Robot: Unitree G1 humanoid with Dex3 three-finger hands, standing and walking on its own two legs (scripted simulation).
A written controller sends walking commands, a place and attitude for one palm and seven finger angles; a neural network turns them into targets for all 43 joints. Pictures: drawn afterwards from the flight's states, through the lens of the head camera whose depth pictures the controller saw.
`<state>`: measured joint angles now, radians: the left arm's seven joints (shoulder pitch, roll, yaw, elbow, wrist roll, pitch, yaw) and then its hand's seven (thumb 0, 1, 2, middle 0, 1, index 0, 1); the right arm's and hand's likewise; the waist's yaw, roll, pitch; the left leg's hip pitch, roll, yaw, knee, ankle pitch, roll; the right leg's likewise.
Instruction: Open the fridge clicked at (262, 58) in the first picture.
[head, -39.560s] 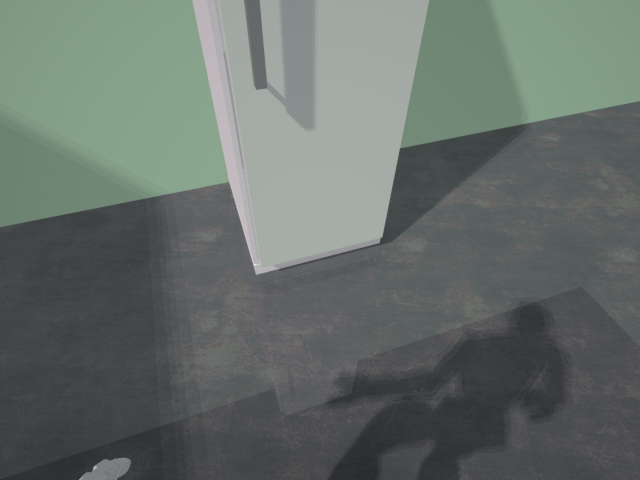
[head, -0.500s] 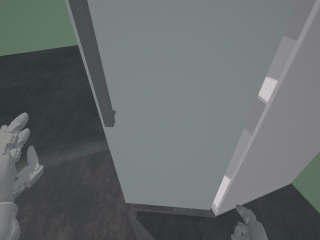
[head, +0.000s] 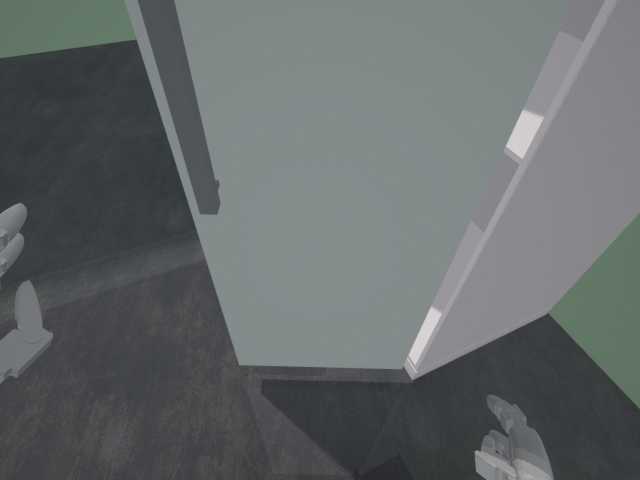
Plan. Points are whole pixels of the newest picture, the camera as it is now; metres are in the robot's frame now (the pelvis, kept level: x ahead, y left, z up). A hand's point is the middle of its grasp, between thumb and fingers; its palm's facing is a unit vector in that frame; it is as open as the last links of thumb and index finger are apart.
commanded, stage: step back with the hand held close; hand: left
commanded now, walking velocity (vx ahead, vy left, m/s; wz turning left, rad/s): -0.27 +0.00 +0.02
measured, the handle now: (187, 94) +0.50 +0.21 +0.22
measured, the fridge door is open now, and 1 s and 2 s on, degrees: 64 64 64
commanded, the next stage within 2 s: stop stepping back and stand still in 0.66 s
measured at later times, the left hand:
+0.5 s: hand out of the picture +0.10 +0.31 +0.18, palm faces +0.55 -0.73 -0.41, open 7.5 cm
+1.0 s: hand out of the picture +0.03 +0.30 +0.17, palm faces +0.31 -0.88 -0.37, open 7.5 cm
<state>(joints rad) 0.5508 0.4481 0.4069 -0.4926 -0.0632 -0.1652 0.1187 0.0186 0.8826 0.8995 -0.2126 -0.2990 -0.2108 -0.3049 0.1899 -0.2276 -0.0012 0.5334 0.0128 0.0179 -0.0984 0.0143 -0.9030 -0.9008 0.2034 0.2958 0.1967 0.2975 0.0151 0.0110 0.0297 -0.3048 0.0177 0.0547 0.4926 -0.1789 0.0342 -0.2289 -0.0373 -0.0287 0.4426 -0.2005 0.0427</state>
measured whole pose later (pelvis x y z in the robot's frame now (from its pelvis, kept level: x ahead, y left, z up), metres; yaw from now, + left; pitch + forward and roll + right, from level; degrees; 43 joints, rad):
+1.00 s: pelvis -0.20 +0.06 +0.01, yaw -4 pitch -3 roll -5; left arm 0.50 0.45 0.42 -0.52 -0.04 -0.17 0.13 0.02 0.88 0.90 -0.21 -0.30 -0.21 -0.30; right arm 0.23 -0.17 0.01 0.59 -0.01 -0.13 -0.03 0.01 -0.90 -0.90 0.21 0.30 0.20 0.30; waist -0.05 -0.05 0.01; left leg -0.32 0.01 0.08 0.34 -0.12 0.03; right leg -0.34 0.09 -0.03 0.87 -0.43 -0.02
